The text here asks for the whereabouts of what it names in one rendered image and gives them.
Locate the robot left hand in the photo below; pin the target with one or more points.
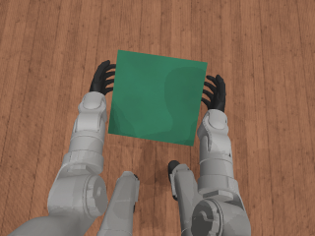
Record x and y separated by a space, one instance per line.
100 81

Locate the left robot upper arm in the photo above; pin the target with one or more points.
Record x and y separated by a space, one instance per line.
74 203

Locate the left robot forearm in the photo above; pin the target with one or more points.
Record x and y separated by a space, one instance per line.
84 155

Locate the right robot upper arm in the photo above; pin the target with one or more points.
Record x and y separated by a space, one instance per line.
211 217

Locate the right robot thigh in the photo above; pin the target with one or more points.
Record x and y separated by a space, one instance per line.
185 188

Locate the robot right hand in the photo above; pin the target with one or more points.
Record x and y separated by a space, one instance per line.
217 98

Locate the right robot forearm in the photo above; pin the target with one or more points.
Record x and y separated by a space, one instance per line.
215 158

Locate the left robot shin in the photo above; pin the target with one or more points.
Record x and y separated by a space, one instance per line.
127 173

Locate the carton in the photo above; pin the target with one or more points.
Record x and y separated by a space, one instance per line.
156 98

